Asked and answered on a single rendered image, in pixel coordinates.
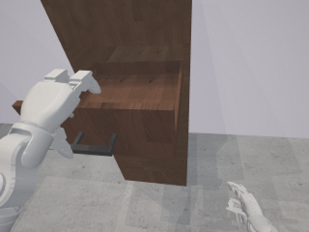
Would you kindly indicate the robot left hand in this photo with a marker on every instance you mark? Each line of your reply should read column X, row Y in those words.
column 50, row 103

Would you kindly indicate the robot left forearm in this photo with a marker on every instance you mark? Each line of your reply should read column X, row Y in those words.
column 22, row 153

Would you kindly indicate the cabinet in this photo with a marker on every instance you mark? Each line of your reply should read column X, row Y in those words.
column 131, row 30

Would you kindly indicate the robot right forearm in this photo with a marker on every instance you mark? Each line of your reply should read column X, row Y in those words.
column 259, row 223

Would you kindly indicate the handle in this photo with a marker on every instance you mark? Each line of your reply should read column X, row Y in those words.
column 94, row 150

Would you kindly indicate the drawer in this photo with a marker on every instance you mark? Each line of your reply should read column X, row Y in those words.
column 140, row 101

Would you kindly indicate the robot right hand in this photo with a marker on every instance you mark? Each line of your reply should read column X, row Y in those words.
column 239, row 211

